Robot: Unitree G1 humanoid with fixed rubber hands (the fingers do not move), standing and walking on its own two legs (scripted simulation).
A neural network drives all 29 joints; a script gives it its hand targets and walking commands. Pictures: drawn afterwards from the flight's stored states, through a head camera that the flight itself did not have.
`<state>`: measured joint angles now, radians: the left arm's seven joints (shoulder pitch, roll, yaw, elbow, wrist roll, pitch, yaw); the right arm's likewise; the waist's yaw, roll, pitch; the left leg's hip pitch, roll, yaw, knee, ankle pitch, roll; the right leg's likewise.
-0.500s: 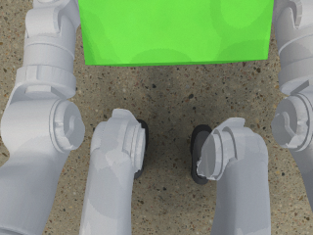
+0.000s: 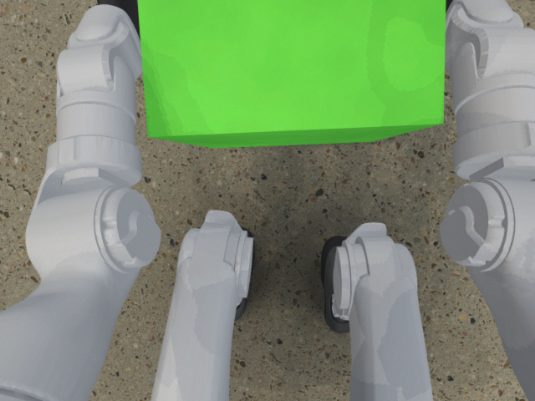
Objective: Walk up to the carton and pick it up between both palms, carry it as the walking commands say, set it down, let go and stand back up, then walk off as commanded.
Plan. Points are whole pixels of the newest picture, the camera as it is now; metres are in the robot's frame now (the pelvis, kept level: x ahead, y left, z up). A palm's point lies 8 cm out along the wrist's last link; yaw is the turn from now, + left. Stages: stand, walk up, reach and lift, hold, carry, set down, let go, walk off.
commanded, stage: reach and lift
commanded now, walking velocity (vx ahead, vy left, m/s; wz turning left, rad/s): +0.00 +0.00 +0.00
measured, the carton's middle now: (287, 32) +0.56 +0.03 -0.17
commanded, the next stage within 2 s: none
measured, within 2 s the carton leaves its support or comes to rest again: neither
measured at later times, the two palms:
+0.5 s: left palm (54, 11) +0.52 +0.23 -0.02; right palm out of the picture +0.54 -0.13 -0.02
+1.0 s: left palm out of the picture +0.50 +0.21 +0.04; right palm out of the picture +0.54 -0.16 +0.03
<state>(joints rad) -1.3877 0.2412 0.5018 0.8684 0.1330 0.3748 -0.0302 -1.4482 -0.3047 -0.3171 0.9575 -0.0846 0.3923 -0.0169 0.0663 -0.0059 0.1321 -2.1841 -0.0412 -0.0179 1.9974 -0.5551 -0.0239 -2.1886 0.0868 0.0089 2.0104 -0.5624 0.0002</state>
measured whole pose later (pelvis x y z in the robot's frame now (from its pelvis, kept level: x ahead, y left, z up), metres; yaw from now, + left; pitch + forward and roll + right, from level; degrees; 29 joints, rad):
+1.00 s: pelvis +0.02 +0.00 +0.11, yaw +1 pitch +45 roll +1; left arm -1.06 0.08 0.50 0.64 0.16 0.44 -0.02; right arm -1.11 -0.19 -0.42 0.77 -0.16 0.42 0.06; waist 0.06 -0.03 -0.12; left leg -1.91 -0.08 -0.06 1.59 -0.48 -0.04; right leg -1.91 0.10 0.05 1.61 -0.49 0.01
